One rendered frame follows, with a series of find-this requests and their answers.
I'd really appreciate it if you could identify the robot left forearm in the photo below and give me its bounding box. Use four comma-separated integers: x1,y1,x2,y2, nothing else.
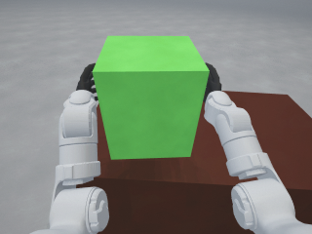
49,90,101,226

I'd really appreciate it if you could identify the right robot upper arm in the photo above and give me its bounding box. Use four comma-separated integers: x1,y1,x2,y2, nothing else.
231,177,312,234

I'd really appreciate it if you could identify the robot right forearm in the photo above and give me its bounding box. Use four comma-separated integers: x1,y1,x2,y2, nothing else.
204,91,295,216

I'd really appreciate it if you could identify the carton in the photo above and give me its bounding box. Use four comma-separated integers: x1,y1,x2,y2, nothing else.
93,35,210,160

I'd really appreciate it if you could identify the left robot upper arm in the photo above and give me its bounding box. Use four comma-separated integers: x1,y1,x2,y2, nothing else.
29,186,109,234

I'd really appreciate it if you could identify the pedestal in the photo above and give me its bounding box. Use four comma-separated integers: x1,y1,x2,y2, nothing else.
76,91,312,234

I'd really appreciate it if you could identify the left robot hand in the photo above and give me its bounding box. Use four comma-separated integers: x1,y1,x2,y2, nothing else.
76,63,98,101

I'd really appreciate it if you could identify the right robot hand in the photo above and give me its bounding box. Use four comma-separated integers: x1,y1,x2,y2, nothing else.
203,62,222,103

